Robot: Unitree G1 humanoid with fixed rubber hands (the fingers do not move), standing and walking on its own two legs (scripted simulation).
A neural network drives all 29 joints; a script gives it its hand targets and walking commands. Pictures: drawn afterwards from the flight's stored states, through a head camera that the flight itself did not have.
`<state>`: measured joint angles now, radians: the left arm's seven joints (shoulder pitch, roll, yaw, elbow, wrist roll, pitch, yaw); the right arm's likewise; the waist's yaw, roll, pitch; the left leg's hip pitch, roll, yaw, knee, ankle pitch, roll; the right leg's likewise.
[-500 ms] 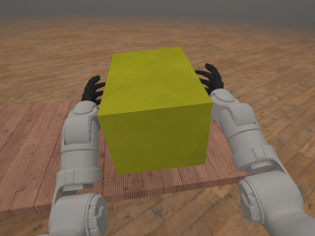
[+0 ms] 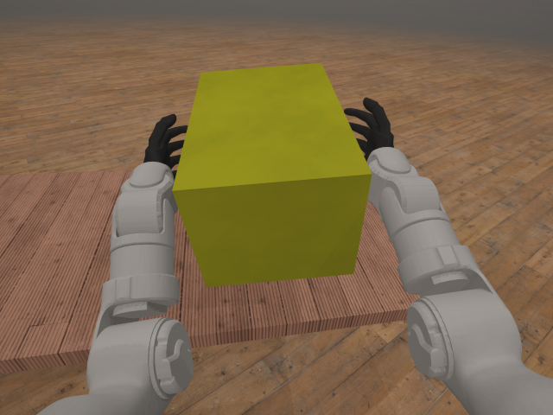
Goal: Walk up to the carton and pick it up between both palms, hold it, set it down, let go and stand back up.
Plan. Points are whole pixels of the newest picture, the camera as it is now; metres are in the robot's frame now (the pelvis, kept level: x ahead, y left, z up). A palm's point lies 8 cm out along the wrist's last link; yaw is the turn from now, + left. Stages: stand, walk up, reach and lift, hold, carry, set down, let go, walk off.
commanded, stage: set down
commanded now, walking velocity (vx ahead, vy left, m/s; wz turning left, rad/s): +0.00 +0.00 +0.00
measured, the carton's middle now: (269, 163) +0.44 +0.00 +0.22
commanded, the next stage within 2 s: none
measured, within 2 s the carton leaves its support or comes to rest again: neither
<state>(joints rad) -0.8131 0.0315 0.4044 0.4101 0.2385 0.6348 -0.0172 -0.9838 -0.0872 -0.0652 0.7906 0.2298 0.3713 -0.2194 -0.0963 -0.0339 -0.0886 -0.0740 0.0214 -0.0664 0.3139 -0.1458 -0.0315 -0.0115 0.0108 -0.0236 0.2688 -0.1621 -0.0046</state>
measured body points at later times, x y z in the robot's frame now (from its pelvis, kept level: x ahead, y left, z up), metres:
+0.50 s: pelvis +0.02 +0.01 +0.00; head -0.03 +0.04 +0.45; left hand +0.42 +0.17 +0.19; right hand +0.42 -0.14 +0.20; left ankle +0.02 +0.14 -0.75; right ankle +0.00 -0.11 -0.75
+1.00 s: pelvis +0.02 +0.00 +0.00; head -0.01 +0.03 +0.45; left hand +0.44 +0.16 +0.17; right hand +0.43 -0.14 +0.18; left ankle +0.02 +0.14 -0.75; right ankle +0.00 -0.11 -0.75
